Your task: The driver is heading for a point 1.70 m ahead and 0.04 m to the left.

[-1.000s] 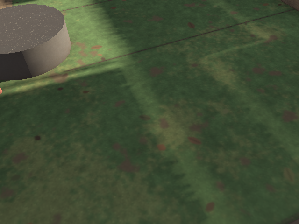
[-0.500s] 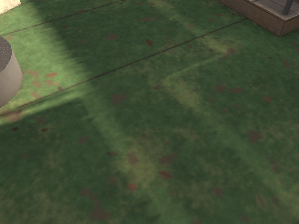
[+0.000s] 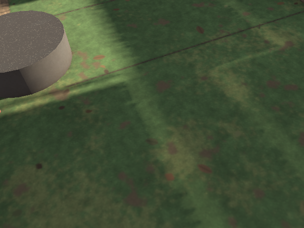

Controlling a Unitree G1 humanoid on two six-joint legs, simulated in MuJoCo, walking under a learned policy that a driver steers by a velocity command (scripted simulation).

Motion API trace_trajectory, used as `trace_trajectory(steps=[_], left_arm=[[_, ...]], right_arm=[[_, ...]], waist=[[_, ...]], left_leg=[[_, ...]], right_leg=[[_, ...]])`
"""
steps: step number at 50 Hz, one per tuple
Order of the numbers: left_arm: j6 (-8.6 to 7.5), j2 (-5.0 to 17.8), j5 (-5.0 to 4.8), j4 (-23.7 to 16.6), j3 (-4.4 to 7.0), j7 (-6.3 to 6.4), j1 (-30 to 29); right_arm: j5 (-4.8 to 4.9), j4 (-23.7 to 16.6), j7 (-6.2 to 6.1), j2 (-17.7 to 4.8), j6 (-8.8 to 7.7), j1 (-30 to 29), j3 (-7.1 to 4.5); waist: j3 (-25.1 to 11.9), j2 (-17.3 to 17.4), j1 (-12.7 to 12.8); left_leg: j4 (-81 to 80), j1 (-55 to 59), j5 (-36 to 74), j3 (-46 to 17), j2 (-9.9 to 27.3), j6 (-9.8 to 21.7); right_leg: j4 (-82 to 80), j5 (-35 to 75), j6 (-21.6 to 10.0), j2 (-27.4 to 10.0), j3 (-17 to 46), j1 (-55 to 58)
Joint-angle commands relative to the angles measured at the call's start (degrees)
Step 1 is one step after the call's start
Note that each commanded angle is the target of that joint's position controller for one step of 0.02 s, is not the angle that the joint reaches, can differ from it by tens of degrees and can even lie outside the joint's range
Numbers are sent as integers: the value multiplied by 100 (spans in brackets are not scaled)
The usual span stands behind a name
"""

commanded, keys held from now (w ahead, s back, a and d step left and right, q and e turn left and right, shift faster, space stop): q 0.22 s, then w+q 0.06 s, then w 0.20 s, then w+e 0.52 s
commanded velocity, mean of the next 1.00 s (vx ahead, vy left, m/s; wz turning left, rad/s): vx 0.28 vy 0.00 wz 0.10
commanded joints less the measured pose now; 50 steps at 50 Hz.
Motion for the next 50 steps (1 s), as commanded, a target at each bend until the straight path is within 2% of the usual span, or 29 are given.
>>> trace_trajectory(steps=[1, 2, 4, 8, 12, 13, 14, 15, 16, 17, 18, 19, 20, 21, 23, 24, 28, 33, 35, 39, 41, 42, 43, 44, 45, 46, 47, 48, 50], left_arm=[[-68, 660, 22, -624, 153, 94, -141], [-73, 641, -46, -672, 131, 99, -322], [-61, 618, -15, -713, 86, 136, -290], [1, 809, -49, -690, 155, 177, -14], [64, 1171, -152, -634, 304, 64, 332], [-320, 998, 189, -694, 308, 6, 349], [-482, 1242, 105, -694, 379, 20, -106], [-533, 1128, 105, -634, 334, 36, -361], [-497, 841, 141, -437, 223, 34, -215], [-430, 300, 255, -142, 77, 38, 205], [-554, -23, 167, -885, -76, 25, -3], [-562, 423, -2, -740, -18, -111, -607], [-557, 652, -11, -718, 53, -124, -553], [-585, 853, 35, -582, 152, -127, -332], [-623, 625, 197, -491, 78, -191, -217], [-597, 566, 170, -405, 72, -242, -149], [-486, 455, 127, -186, 45, -485, -88], [-362, 310, 125, -297, -22, -671, -469], [-313, 316, 91, -424, -31, -688, -675], [-319, 433, -1, -654, 2, -649, -971], [-395, 673, -144, -669, 81, -556, -625], [-454, 850, -158, -470, 152, -489, 144], [-346, 1574, -401, -264, 481, -405, 1577], [-256, 1940, -318, -40, 563, -307, 2620], [-231, 1558, -322, -44, 423, -246, 2400], [-208, 1292, -306, -146, 347, -213, 1954], [-204, 1059, -284, -257, 267, -216, 1523], [-209, 852, -246, -328, 184, -261, 1257], [-230, 868, -203, -530, 178, -258, 780]], right_arm=[[32, -354, 42, -652, -23, 151, -223], [14, -365, 15, -584, 39, 112, -216], [3, -523, 25, -395, 54, 8, -147], [-27, -961, 147, -43, -5, -499, 83], [5, -1045, 298, -285, 8, -212, 73], [-531, -798, 628, -303, -323, 531, 70], [-531, -668, 703, -410, -563, 885, -93], [-414, -540, 751, -537, -753, 1177, -187], [-390, -493, 749, -580, -893, 1348, -276], [-405, -545, 654, -562, -1010, 1514, -326], [-187, -936, 504, -1172, -1157, 1233, -353], [-405, -834, 460, -490, -1185, 935, -195], [-305, -746, 459, -557, -1133, 667, -167], [-299, -699, 475, -383, -1051, 726, -85], [-377, -600, 499, -162, -930, 587, 48], [-429, -614, 479, -131, -910, 540, 74], [-590, -365, 464, -164, -910, 962, 106], [-547, -26, 496, -155, -903, 1284, 220], [-524, 185, 500, -90, -884, 1515, 261], [-548, 506, 485, -393, -860, 1847, 249], [-602, 563, 499, -695, -867, 1909, 203], [-645, 518, 516, -893, -856, 1861, 161], [-17, 49, 154, -1162, -786, 1019, -33], [-3, -139, 97, -455, -899, 1282, 228], [-5, -52, 189, -183, -1051, 1385, 301], [117, -376, 227, -344, -1145, 640, 247], [70, -618, 208, -402, -1191, 220, 265], [-47, -728, 188, -340, -1180, 155, 248], [-136, -778, 169, -366, -1017, 506, 195]], waist=[[-544, -760, 35], [-390, -820, 55], [-329, -828, 99], [-505, -981, 356], [-687, -1247, 367], [-285, -424, 317], [-151, -715, -81], [-265, -692, -225], [-295, -386, -309], [-453, 166, -275], [-743, 1424, -146], [247, 788, -546], [332, 926, -309], [72, 609, -177], [72, 205, 76], [-76, 248, 91], [-96, 176, -69], [78, 254, -181], [208, 226, -252], [135, 410, -224], [-104, 481, 111], [-432, 489, 396], [-841, 802, 1187], [-2142, -733, 1213], [-2588, -1060, 871], [-1690, -974, 875], [-1093, -563, 693], [-723, -245, 381], [-301, -379, -65]], left_leg=[[2298, -1132, -288, -40, 312, -211], [2496, -1231, 29, -89, 396, -285], [2616, -1013, 523, 204, 376, -398], [665, -421, 595, 581, 622, -402], [-688, 468, 416, 969, 529, -137], [-714, 984, 545, 591, 620, 37], [-1119, 1653, 728, 611, 498, 259], [-1771, 2381, 1132, 793, 295, 470], [-2634, 2982, 1177, 677, 287, 699], [-2936, 3535, 1108, -53, 739, 1046], [-3692, 3823, 350, -3427, 2436, 2677], [-4214, 3148, -1396, -3336, 2316, 2199], [-4175, 2814, -1186, -2697, 2076, 1788], [-4071, 2753, -638, -2217, 1845, 1580], [-4114, 2310, 242, -1496, 1651, 1335], [-4167, 2323, 556, -1279, 1581, 1367], [-4314, 2703, 1581, -564, 1618, 1543], [-4370, 2925, 2892, 144, 1694, 1531], [-4334, 3389, 3306, 303, 1767, 1454], [-4001, 3752, 5574, 803, 1713, 1045], [-3218, 3688, 7795, 1262, 1573, 637], [-2351, 3137, 8197, 1405, 1455, 357], [-349, 1499, 7998, 1457, 1104, 115], [2579, -679, 3167, 1220, 118, -318], [3623, -1204, -319, 92, -189, -177], [3687, -1768, 94, -186, 224, -28], [3370, -1895, 562, -53, 471, 80], [3016, -1687, 770, 53, 649, 91], [2556, -1256, 887, 95, 896, 17]], right_leg=[[-1428, 1372, -1145, -2025, 1789, 1110], [-1444, 1240, -1046, -1905, 1532, 1013], [-1530, 1369, -1042, -1606, 890, 705], [-1394, 1485, -1086, -1555, 335, 1018], [-1340, 1096, -1181, -1883, 394, 1015], [-2018, -1414, -1055, -2392, 1105, 150], [-1951, -2296, -832, -2337, 991, -367], [-1585, -2685, -723, -2092, 638, -708], [-794, -2597, -535, -1754, 141, -881], [1048, -1956, -152, -1265, -394, -1352], [2034, -2026, 224, -120, -87, -2959], [2702, -1286, 112, -254, 866, -3722], [3180, -832, 71, -288, 632, -3789], [3460, -484, 63, -325, 582, -3626], [3372, 398, 4, -381, 554, -3298], [3239, 606, 110, -349, 504, -3211], [2632, 1453, 269, -358, 401, -3437], [1375, 1770, 101, -355, 133, -3014], [799, 1702, -76, -336, 50, -3067], [138, 1232, -449, 124, -463, -2016], [-47, 1265, -642, 553, -723, -860], [134, 1420, -773, 658, -587, 409], [752, 2554, -1161, -113, 444, 2288], [90, 1897, -2181, -1570, 2949, 4597], [-921, 1408, -2251, -1990, 4620, 4545], [-1223, 994, -1883, -1701, 3801, 3757], [-1404, 1066, -1705, -1549, 3150, 2823], [-1594, 1145, -1601, -1383, 2784, 1939], [-1984, 660, -1556, -1021, 2360, 692]])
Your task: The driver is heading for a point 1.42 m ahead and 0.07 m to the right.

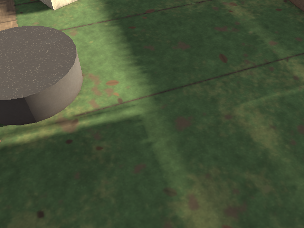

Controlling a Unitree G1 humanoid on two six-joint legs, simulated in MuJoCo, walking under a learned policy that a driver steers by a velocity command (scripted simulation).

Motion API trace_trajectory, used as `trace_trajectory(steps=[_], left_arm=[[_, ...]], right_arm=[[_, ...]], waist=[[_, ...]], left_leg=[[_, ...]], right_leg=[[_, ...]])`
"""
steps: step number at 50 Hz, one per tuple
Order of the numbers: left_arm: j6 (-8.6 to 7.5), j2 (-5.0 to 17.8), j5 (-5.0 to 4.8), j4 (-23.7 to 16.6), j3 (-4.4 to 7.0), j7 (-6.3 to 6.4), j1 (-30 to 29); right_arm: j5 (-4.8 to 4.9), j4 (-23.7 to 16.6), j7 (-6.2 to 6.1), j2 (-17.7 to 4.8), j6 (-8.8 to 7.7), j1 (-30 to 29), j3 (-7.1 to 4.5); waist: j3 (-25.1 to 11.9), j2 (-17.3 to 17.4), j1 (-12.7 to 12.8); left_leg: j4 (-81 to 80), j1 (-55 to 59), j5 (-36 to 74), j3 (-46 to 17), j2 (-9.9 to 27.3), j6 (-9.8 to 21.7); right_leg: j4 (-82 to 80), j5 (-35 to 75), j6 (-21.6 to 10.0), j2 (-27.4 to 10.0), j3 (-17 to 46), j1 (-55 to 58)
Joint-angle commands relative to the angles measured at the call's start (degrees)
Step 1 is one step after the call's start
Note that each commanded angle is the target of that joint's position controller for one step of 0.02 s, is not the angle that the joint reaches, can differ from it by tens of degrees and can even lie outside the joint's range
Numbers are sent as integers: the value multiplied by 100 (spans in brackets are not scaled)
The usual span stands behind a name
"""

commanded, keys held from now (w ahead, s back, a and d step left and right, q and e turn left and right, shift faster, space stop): w+e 0.20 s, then e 0.12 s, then no key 0.68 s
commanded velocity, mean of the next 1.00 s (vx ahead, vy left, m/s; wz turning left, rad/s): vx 0.21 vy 0.00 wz -0.30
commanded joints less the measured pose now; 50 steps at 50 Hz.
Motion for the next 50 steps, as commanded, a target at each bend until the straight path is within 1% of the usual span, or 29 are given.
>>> trace_trajectory(steps=[1, 3, 5, 6, 8, 10, 12, 13, 14, 15, 16, 17, 18, 19, 21, 22, 24, 26, 30, 32, 33, 34, 35, 36, 37, 38, 40, 44, 50], left_arm=[[-74, 582, 17, -508, 107, 49, -265], [-150, 722, 31, -547, 132, 102, -356], [-149, 830, -2, -491, 171, 170, -260], [-116, 892, -67, -439, 204, 179, -92], [-82, 932, -135, -353, 227, 183, 297], [-50, 892, -172, -332, 246, 202, 441], [47, 847, -124, -351, 261, 206, 466], [103, 723, -99, -386, 238, 222, 435], [100, 484, -30, -502, 174, 216, 388], [68, 76, 121, -707, 35, 195, 581], [7, 170, -19, -792, -21, 125, 1374], [56, 757, -60, -634, 99, 121, 1300], [154, 893, -84, -742, 150, 132, 577], [256, 778, -62, -840, 129, 158, 165], [389, 486, -34, -922, 77, 172, 66], [416, 305, -27, -882, 27, 176, 158], [395, 108, 50, -814, -46, 188, 204], [371, 71, 87, -739, -83, 168, 137], [403, 159, 96, -766, -44, 118, -142], [408, 177, 175, -779, -11, 106, -148], [407, 437, 264, -905, 31, 147, -181], [429, 666, 292, -1032, 38, 195, -524], [421, 337, 275, -1014, -27, 168, -678], [382, 154, 268, -1036, -72, 139, -930], [346, 75, 271, -1009, -90, 122, -992], [309, 81, 251, -981, -95, 109, -951], [268, 125, 205, -899, -78, 119, -728], [252, 48, 173, -861, -64, 157, -636], [272, -57, 156, -792, -33, 143, -642]], right_arm=[[-50, -739, -63, -407, -9, -119, -126], [-157, -850, -101, -424, 78, -401, -96], [-235, -900, -100, -321, 65, -779, -46], [-212, -941, -62, -240, 59, -1089, -7], [-12, -991, -6, -311, 69, -1486, -35], [85, -1038, 9, -584, 59, -1633, -152], [20, -1011, 21, -773, 38, -1427, -295], [-43, -930, 17, -776, 6, -1141, -345], [-159, -891, -3, -910, -41, -660, -404], [-295, -884, -47, -1293, -36, 132, -472], [-224, -693, 9, -1472, 63, 365, -536], [-141, -903, -9, -1085, 156, 80, -456], [-136, -968, -84, -743, 253, -108, -352], [-180, -947, -108, -566, 331, -371, -256], [-209, -829, -84, -523, 386, -698, -221], [-211, -778, -64, -543, 381, -807, -234], [-172, -694, -47, -637, 382, -987, -272], [-99, -607, -56, -736, 428, -1054, -317], [20, -422, -57, -703, 550, -968, -298], [27, -305, -39, -446, 578, -808, -206], [-81, -269, -20, -213, 567, -625, -127], [-196, -270, 10, -28, 546, -234, -78], [-198, -257, -34, -144, 589, -374, -89], [-174, -238, -62, -302, 630, -530, -139], [-201, -175, -88, -321, 666, -601, -157], [-229, -131, -106, -360, 696, -549, -172], [-200, -58, -94, -384, 676, -479, -194], [-143, 91, -69, -267, 595, -449, -189], [-119, 225, -90, -235, 618, -451, -208]], waist=[[-11, -219, -293], [215, -251, -327], [105, -237, -188], [48, -254, -13], [-113, -406, 263], [-102, -494, 305], [-146, -661, 173], [-273, -669, 3], [-721, -616, -206], [-1646, 374, -386], [-2577, 2514, -60], [-2438, 1607, -187], [-1779, 1051, -364], [-1270, 510, -306], [-650, 557, 15], [-558, 669, 120], [-708, 729, 222], [-953, 742, 190], [-911, 754, 114], [-683, 638, 169], [-657, 81, 48], [-602, -1019, -412], [-526, -1308, -237], [-227, -1165, -268], [-121, -1042, -234], [-31, -991, -221], [105, -553, -172], [-104, -252, -111], [-203, -109, -108]], left_leg=[[-208, -1279, 178, -147, 432, -72], [-1238, -1075, 722, 22, 429, -244], [-2510, -432, 1804, 163, 262, -362], [-3172, -132, 2218, 190, 116, -386], [-3961, 153, 2619, 124, -107, -447], [-4525, 175, 2552, -112, -125, -395], [-4841, 274, 2137, -136, -214, -190], [-5122, 692, 2215, -34, -284, -36], [-5032, 1627, 2905, -124, 57, 190], [-4494, 3463, 4737, -1172, 1358, 675], [-4879, 4729, 4362, -3520, 2686, 1797], [-5107, 4339, 3170, -3624, 2450, 1705], [-5137, 3751, 2825, -2670, 2099, 1480], [-5181, 2950, 3134, -1968, 1754, 1397], [-5415, 1679, 3394, -1206, 1337, 1271], [-5556, 1303, 3586, -875, 1166, 1249], [-5623, 1116, 4248, -499, 1108, 1343], [-5601, 1186, 4300, -334, 1145, 1386], [-5496, 1112, 2658, -335, 1149, 1279], [-5317, 722, 1116, -218, 820, 834], [-4854, 348, 241, 30, 482, 396], [-4331, 252, -374, 565, -66, 1], [-4421, 801, -143, 370, -29, -92], [-4590, 1101, 301, 365, -25, -101], [-4668, 1252, 562, 387, -27, -107], [-4744, 1348, 680, 363, -3, -106], [-4876, 1340, 736, 323, 28, -50], [-4917, 1322, 982, 330, 60, -51], [-4841, 1430, 1175, 334, 79, -66]], right_leg=[[-1691, 113, -1242, -1470, 2035, 424], [-1820, 684, -1195, -1227, 1592, -319], [-1584, 884, -978, -876, 1121, -684], [-1512, 787, -905, -801, 1074, -652], [-1320, 481, -830, -917, 1319, -233], [-968, 11, -698, -1101, 1787, 282], [-218, 608, -458, -1179, 2088, 849], [287, 1048, -258, -970, 2065, 950], [1188, 1183, 28, -628, 1797, 702], [3057, -744, 392, -188, 1260, -421], [4754, -2964, 643, 122, 889, -1850], [5479, -2487, 776, -322, 1082, -2145], [5729, -2044, 855, -463, 814, -2355], [5565, -1787, 895, -616, 662, -2278], [4702, -1751, 847, -845, 583, -1706], [4222, -1707, 844, -794, 399, -1377], [3214, -1513, 856, -745, 200, -832], [2355, -914, 827, -766, 109, -324], [960, -132, 643, -678, -42, 490], [-56, 314, 390, -638, -37, 1200], [-313, 965, 168, -1291, 764, 1594], [-490, 1032, -301, -2008, 1459, 1328], [-878, -264, -557, -2027, 1623, 521], [-899, -1007, -320, -1658, 1400, 196], [-837, -1185, -92, -1440, 1191, 75], [-774, -1136, 37, -1337, 1066, 16], [-567, -738, 174, -1188, 893, 117], [-157, 318, 150, -1074, 691, 601], [-17, 768, 135, -995, 593, 763]])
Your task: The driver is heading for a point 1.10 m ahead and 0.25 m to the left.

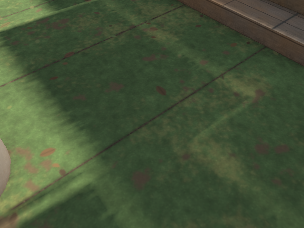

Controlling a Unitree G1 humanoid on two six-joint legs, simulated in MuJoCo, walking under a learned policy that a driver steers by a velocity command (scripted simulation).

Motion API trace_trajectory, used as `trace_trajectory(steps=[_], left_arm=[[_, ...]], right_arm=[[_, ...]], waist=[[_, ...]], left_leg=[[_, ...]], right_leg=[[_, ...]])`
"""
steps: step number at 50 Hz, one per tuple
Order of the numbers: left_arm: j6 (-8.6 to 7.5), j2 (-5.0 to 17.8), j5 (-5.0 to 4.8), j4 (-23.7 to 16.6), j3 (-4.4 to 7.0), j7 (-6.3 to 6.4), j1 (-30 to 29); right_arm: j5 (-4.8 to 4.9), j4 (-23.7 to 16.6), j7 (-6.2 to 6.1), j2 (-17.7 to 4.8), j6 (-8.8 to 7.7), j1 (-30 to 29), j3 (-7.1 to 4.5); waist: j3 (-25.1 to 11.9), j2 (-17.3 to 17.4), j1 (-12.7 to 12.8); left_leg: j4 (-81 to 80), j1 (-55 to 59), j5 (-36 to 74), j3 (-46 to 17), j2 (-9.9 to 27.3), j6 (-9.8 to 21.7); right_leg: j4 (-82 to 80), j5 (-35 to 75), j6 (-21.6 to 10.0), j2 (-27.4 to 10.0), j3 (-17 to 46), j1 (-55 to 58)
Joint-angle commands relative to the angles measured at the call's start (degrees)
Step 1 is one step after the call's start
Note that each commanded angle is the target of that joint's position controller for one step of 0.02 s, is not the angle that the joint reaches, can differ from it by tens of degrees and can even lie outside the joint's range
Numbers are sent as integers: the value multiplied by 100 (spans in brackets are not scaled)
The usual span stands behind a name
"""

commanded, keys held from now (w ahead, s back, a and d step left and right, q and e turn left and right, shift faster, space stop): no key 0.42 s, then w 0.58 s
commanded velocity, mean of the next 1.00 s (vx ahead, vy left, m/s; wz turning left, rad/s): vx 0.19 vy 0.00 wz -0.01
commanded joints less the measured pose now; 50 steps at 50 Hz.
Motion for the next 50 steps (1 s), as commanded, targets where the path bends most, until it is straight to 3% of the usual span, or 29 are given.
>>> trace_trajectory(steps=[1, 21, 22, 23, 24, 26, 27, 29, 31, 33, 34, 35, 36, 37, 38, 39, 40, 42, 46, 50], left_arm=[[-79, 548, -9, -381, 186, 10, -170], [-103, 518, -44, 517, 269, 125, 90], [-91, 508, -48, 638, 274, 134, 220], [-68, 651, -95, 723, 332, 147, 341], [-61, 792, -133, 770, 382, 157, 439], [-151, 980, -184, 864, 427, 159, 773], [-222, 1112, -205, 938, 458, 151, 870], [-370, 1121, -203, 961, 449, 141, 724], [-424, 1052, -261, 892, 418, 100, 279], [-369, 978, -296, 873, 400, 69, -128], [-386, 711, -248, 836, 322, 58, -207], [-463, 388, -231, 662, 245, 62, -238], [-553, 655, -307, 575, 313, 71, -423], [-617, 759, -391, 628, 332, 43, -320], [-652, 769, -376, 747, 325, 20, -194], [-674, 785, -299, 819, 342, 20, -191], [-669, 831, -229, 850, 375, 8, -251], [-625, 675, -183, 902, 355, -52, -321], [-580, 402, -188, 668, 222, -115, -1157], [-591, 468, -243, 470, 153, -223, -1849]], right_arm=[[14, -259, -31, -501, -55, -16, -126], [59, 497, -161, -442, 13, 68, -169], [63, 605, -163, -391, 24, 193, -165], [109, 666, -175, -443, 35, 232, -194], [148, 658, -188, -467, 26, 177, -209], [193, 514, -179, -328, -100, -98, -182], [231, 456, -135, -251, -196, -189, -169], [304, 410, -30, -352, -350, -272, -208], [331, 532, 64, -337, -453, -14, -204], [221, 1062, 104, -292, -478, 946, -261], [156, 1269, 105, -439, -459, 1575, -317], [174, 1291, 86, -1126, -470, 2137, -455], [92, 1241, 128, -1042, -515, 2074, -375], [91, 1081, 114, -780, -560, 1601, -274], [110, 964, 119, -680, -583, 1271, -233], [122, 901, 145, -710, -590, 1069, -211], [121, 900, 156, -581, -581, 1035, -154], [100, 1005, 141, -406, -531, 1314, -77], [82, 1037, 24, -607, -453, 1488, -72], [141, 1150, -7, -730, -454, 1727, -102]], waist=[[-366, -4, 30], [-75, -2, 37], [-188, -44, 39], [-86, -93, 86], [131, -206, 151], [520, -735, 327], [623, -1062, 345], [747, -1077, 281], [562, -816, 12], [179, -488, -447], [-24, 105, -626], [-143, 1702, -670], [120, 1700, -650], [485, 1078, -391], [532, 757, -244], [524, 538, -153], [491, 480, -112], [343, 605, -137], [454, 510, -269], [682, 616, -390]], left_leg=[[-325, 87, 784, -182, 124, 39], [-500, 192, 655, -186, 110, 76], [-484, 224, 114, -81, 22, 95], [-306, 43, -690, 71, -124, 166], [-103, -272, -1365, 154, -197, 246], [701, -1022, -1545, 250, -319, 334], [1205, -1273, -1239, 189, -302, 414], [1710, -1583, -1406, -273, 13, 665], [788, -997, -1318, -234, 91, 851], [-298, 1078, 172, 196, -335, 732], [-583, 1813, -98, -508, 77, 771], [-1700, 2423, -1061, -2886, 1463, 1403], [-2257, 2187, -1698, -4306, 2080, 1969], [-2238, 2041, -1957, -3963, 2003, 1897], [-2236, 1961, -1717, -3368, 1752, 1667], [-2290, 1869, -1103, -2865, 1576, 1456], [-2334, 1784, -354, -2377, 1407, 1285], [-2341, 1756, 883, -1645, 1119, 1173], [-2448, 1416, 1866, -909, 871, 1114], [-2620, 1247, 1702, -703, 957, 1163]], right_leg=[[-566, 1458, -286, -422, 513, 239], [-738, 1192, -148, -289, 318, 229], [-803, 544, -172, -239, 277, 283], [-853, -631, -269, -185, 284, 224], [-1037, -1837, -410, -297, 494, 48], [-1807, -3245, -869, -1000, 1638, 4], [-2188, -3471, -1162, -1458, 2385, 76], [-2382, -2937, -1396, -1862, 2961, 55], [-2173, -2048, -1121, -1630, 2273, 9], [-1427, -1211, -691, -866, 1080, -898], [-275, -752, -422, -462, 492, -1433], [1709, -781, 15, 216, -358, -2525], [2826, -1499, -20, 160, 137, -3273], [3347, -1032, -146, -222, 394, -3671], [3392, -412, -239, -417, 343, -3727], [3164, 75, -275, -560, 294, -3641], [2870, 416, -260, -675, 259, -3426], [2461, 819, -154, -647, 27, -3108], [1072, 1595, 40, -477, -245, -2748], [88, 2117, 21, -321, -358, -2186]])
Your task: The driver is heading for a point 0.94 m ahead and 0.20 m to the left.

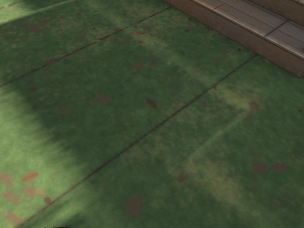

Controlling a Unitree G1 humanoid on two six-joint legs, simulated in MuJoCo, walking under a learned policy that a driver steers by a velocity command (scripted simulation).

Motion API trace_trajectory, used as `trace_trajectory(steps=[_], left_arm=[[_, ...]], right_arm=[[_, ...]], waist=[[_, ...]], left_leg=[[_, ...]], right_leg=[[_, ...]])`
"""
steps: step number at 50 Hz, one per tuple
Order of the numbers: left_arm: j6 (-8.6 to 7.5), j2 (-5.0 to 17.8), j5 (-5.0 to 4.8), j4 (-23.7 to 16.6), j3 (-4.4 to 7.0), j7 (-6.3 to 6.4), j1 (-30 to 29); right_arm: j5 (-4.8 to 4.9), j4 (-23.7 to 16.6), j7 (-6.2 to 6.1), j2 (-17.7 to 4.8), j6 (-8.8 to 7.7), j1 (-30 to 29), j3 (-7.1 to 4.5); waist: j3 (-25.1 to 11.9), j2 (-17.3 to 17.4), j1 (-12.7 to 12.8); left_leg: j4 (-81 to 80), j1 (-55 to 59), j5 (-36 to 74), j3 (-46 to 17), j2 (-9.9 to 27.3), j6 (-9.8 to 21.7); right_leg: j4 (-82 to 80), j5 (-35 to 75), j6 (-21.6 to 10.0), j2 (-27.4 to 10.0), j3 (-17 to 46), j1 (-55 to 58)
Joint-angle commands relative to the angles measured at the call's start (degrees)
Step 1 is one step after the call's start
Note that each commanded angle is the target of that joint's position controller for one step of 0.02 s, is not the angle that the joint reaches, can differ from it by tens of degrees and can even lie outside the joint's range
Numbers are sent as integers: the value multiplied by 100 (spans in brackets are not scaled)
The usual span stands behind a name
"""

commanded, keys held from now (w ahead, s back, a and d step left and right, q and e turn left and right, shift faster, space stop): w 0.14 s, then w+q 0.48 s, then q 0.38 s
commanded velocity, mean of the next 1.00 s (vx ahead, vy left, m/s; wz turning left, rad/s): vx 0.39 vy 0.00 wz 0.38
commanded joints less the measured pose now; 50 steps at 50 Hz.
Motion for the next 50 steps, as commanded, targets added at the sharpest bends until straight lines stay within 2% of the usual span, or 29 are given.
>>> trace_trajectory(steps=[1, 3, 5, 6, 7, 8, 9, 10, 11, 12, 13, 15, 18, 23, 28, 31, 33, 34, 35, 36, 37, 38, 39, 40, 41, 42, 44, 47, 50], left_arm=[[-101, 148, -36, -602, -72, -98, -1138], [-135, 244, -41, -686, -73, -158, -1276], [-166, 451, -19, -649, -1, -188, -1002], [-165, 625, -9, -529, 84, -171, -538], [-148, 866, -28, -215, 224, -128, 479], [-128, 1168, 32, 63, 334, -57, 1665], [-112, 1598, 130, 223, 398, -40, 2292], [-90, 1096, 122, 250, 248, -31, 2229], [-111, 834, 74, 215, 158, -21, 1600], [-155, 638, 62, 131, 90, -23, 1067], [-218, 458, 114, 146, 44, -56, 753], [-293, 247, 212, 277, -8, -93, 567], [-334, 431, 226, 495, 29, -20, 737], [-306, 696, 253, 595, 40, 152, 1022], [-167, 937, 149, 725, 74, 230, 1640], [-8, 1080, 88, 726, 125, 232, 1762], [115, 1250, 83, 583, 174, 293, 1525], [185, 1285, 87, 522, 183, 331, 1442], [191, 1248, 64, 446, 155, 348, 1393], [104, 753, 313, 228, 3, 307, 1637], [-98, 430, 268, 42, -155, 187, 2118], [-216, 1036, 87, 30, 7, 129, 1495], [-244, 978, -28, -157, -2, 135, 1107], [-208, 891, 54, -94, -1, 210, 1021], [-123, 952, 118, -109, 48, 274, 994], [-15, 983, 125, -142, 78, 284, 1073], [117, 805, 171, -207, 62, 312, 1229], [187, 726, 222, -335, 33, 376, 1015], [245, 748, 197, -487, 24, 376, 633]], right_arm=[[61, -97, -48, -1012, -43, 249, -204], [92, -45, -50, -1053, -12, 235, -242], [88, -63, -53, -1181, 32, 106, -301], [77, -83, -56, -1260, 69, 30, -333], [47, -126, -54, -1232, 117, -86, -323], [-8, -271, -36, -1102, 121, -195, -260], [26, -348, 36, -253, 27, 540, -23], [184, -219, 71, -596, -141, 359, -109], [350, -473, 63, -1004, -205, -277, -252], [346, -582, 8, -1063, -216, -658, -274], [255, -617, -59, -998, -171, -806, -322], [217, -561, -84, -692, 27, -488, -344], [211, -740, -95, -602, 204, -715, -365], [134, -1119, 36, -696, 155, -1588, -363], [113, -1615, 256, -557, 145, -2685, -217], [131, -1937, 388, -641, 165, -2935, -215], [85, -1989, 449, -900, 179, -2494, -334], [94, -1852, 458, -1133, 165, -1764, -462], [85, -1672, 379, -1510, 152, -912, -652], [57, -1602, 212, -2108, 200, -590, -767], [-76, -1919, 240, -2336, 157, -819, -743], [-81, -2009, 258, -1891, 188, -772, -638], [-9, -2053, 239, -1634, 175, -1141, -572], [91, -2089, 218, -1497, 176, -1473, -546], [114, -2151, 178, -1362, 199, -1714, -509], [23, -2213, 157, -1333, 223, -1813, -482], [-25, -2257, 134, -1436, 216, -1819, -513], [24, -2303, 21, -1572, 282, -1728, -554], [80, -2375, -90, -1590, 427, -1715, -549]], waist=[[823, 742, 10], [842, 739, 96], [537, 838, 373], [162, 967, 643], [-424, 968, 1145], [-1195, 696, 1601], [-2285, -904, 1211], [-2378, -898, 1359], [-1252, -721, 1211], [-683, -268, 984], [-368, -39, 773], [-216, -316, 432], [123, -273, 335], [317, -29, 489], [586, 165, 915], [573, 54, 893], [207, -254, 550], [-189, -303, 172], [-657, -113, -265], [-1253, 1200, 6], [-2500, 1845, 382], [-2644, 709, -26], [-1885, 537, 90], [-1203, -16, 307], [-869, 20, 478], [-769, 141, 640], [-777, 309, 775], [-900, 472, 733], [-939, 667, 621]], left_leg=[[-484, -508, 1808, -627, 1373, 754], [-282, -114, 2249, -584, 1538, 709], [286, 184, 3791, -483, 1613, 603], [866, 231, 4929, -410, 1582, 535], [1959, -50, 5561, -231, 1356, 393], [3582, -1497, 4296, -240, 1126, 232], [5944, -3718, 8, -220, -6, -155], [6829, -4243, -1523, -1149, -95, -22], [7053, -4728, -1144, -1026, 237, 54], [6810, -4538, -543, -852, 572, 93], [6488, -4249, -163, -796, 763, 94], [6114, -3602, 166, -859, 985, 124], [5794, -3909, 507, -867, 1041, 74], [4230, -4467, 1935, -808, 926, -37], [3040, -4739, 2040, -253, 833, 41], [2715, -4709, 1263, 55, 657, 216], [2648, -3802, 702, 498, 166, 389], [2427, -2912, 807, 600, -124, 525], [1859, -1504, 1715, 364, -236, 742], [2178, 282, 4027, -1407, 1052, 1153], [1589, 1819, 4694, -4442, 2455, 2551], [1460, 1697, 4957, -3772, 2163, 2244], [1472, 984, 4847, -2824, 1902, 1945], [1322, 70, 4504, -2283, 1571, 1655], [1143, -677, 4266, -2007, 1384, 1540], [1003, -1230, 4256, -1874, 1269, 1492], [949, -1657, 4632, -1677, 1126, 1500], [1037, -1704, 4497, -1605, 986, 1405], [1098, -1740, 3347, -1792, 882, 1182]], right_leg=[[-601, 324, -52, 170, -171, -10], [-838, 115, -207, 178, -126, 14], [-968, -255, -406, 370, -239, 627], [-933, -410, -526, 566, -379, 1333], [-985, -369, -709, 716, -461, 2609], [-727, -461, -1039, -99, 485, 4661], [-1323, -1919, -1953, -1758, 3371, 6686], [-2198, -2491, -1912, -1901, 4432, 6365], [-2342, -2352, -1545, -1711, 3368, 5415], [-2511, -1779, -1316, -1519, 2488, 4357], [-2704, -1311, -1136, -1299, 1895, 3551], [-3013, -976, -949, -964, 1040, 2723], [-3313, -583, -1000, -923, 389, 2324], [-3371, 45, -904, -858, -334, 2732], [-3192, 344, -826, -1097, -758, 3727], [-2653, 1329, -712, -1286, -955, 4368], [-1580, 3832, -528, -1212, -1166, 4403], [-555, 4488, -396, -1079, -1230, 4255], [818, 3815, -103, -774, -1309, 3571], [2815, -618, 241, -191, -1275, 1798], [4588, -3988, 487, 903, -124, 129], [4728, -3691, 354, 510, 681, -61], [4349, -3162, 250, 273, 583, -307], [3896, -2811, 288, 42, 490, -252], [3525, -2579, 321, -78, 473, -17], [3365, -2459, 334, -113, 494, 365], [2911, -2276, 453, -7, 430, 573], [2078, -1824, 622, 138, 441, 446], [1348, -1318, 694, 244, 537, 465]])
